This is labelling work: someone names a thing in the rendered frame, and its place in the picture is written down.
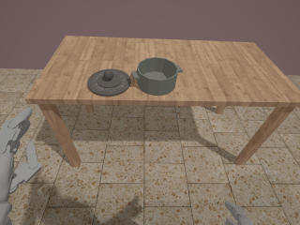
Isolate table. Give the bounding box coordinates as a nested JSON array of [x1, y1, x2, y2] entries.
[[25, 36, 300, 168]]

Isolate lid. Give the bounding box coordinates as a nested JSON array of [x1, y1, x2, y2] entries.
[[87, 68, 131, 97]]

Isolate robot left forearm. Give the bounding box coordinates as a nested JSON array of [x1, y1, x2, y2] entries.
[[0, 202, 13, 225]]

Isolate pot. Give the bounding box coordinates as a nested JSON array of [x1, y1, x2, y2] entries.
[[131, 57, 183, 96]]

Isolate knob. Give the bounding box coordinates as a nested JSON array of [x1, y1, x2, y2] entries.
[[104, 70, 113, 80]]

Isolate robot left hand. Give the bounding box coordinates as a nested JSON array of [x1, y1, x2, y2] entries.
[[0, 107, 42, 202]]

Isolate robot right hand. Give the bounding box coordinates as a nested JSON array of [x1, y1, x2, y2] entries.
[[225, 201, 254, 225]]

